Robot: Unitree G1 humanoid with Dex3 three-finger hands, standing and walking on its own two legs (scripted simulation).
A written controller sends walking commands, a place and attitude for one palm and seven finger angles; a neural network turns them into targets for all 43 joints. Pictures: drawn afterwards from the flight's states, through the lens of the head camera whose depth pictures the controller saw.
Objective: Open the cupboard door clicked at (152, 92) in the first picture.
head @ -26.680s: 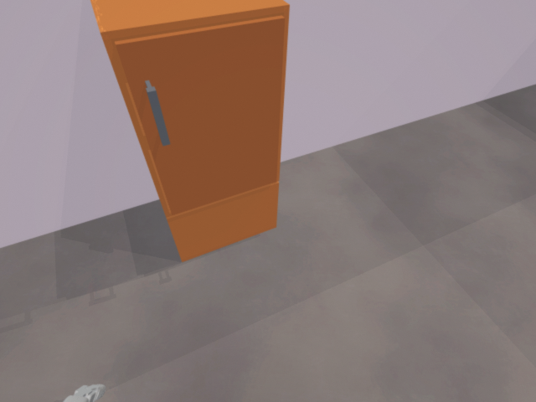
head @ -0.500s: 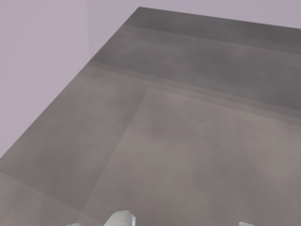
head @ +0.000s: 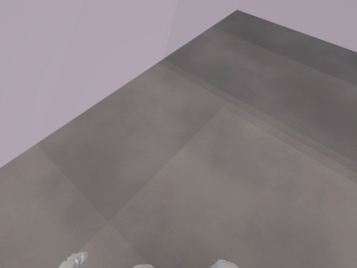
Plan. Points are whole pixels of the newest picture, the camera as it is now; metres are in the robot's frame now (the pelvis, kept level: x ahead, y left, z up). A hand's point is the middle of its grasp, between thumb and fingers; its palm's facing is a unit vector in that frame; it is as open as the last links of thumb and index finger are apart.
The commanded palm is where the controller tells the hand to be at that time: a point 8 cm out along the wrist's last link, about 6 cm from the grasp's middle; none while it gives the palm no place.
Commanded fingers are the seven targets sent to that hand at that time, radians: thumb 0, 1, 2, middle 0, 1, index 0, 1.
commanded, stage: turn to face it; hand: left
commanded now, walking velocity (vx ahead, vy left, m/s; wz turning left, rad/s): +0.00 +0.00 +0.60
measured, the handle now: out of the picture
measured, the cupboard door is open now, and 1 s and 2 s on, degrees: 35 35 35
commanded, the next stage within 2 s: none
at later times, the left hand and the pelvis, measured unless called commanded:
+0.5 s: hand out of the picture -0.01 +0.20 -0.18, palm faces +0.34 -0.91 -0.24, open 7.4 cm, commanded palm none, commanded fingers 0.00 0.90 0.90 -0.20 -0.30 -0.20 -0.30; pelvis -0.01 -0.03 -0.01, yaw +20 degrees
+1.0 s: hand out of the picture -0.07 +0.12 -0.16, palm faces +0.62 -0.75 -0.23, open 7.4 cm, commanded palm none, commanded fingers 0.00 0.90 0.90 -0.20 -0.30 -0.20 -0.30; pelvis +0.00 -0.06 +0.00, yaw +39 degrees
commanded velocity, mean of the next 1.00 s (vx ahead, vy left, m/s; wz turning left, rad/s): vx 0.00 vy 0.00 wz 0.60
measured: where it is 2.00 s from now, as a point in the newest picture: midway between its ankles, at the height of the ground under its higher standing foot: outside the picture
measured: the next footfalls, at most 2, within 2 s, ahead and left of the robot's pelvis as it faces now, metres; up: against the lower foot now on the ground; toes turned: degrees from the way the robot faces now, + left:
right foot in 0.06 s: +0.06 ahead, -0.15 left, +0.00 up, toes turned +0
left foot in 0.38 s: +0.01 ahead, +0.11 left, +0.00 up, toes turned +20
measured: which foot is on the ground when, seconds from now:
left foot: down 0.00-0.06, up 0.08-0.36, down 0.38-0.70, up 0.72-1.00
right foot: up 0.00-0.04, down 0.06-0.38, up 0.40-0.68, down 0.70-1.00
